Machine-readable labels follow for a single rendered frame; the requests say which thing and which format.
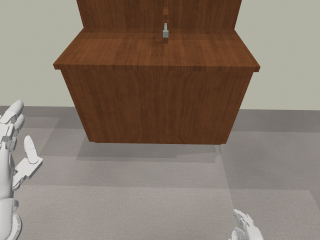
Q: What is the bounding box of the left robot hand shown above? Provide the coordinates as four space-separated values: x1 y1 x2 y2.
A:
0 99 43 200

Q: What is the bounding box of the right robot hand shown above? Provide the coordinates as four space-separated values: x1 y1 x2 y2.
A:
228 209 264 240

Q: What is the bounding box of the tap lever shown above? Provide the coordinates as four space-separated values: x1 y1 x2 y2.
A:
163 23 169 38

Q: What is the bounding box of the left robot forearm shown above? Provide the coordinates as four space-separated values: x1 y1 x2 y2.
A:
0 198 23 240

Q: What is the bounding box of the counter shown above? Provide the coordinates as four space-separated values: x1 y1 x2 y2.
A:
53 0 260 145

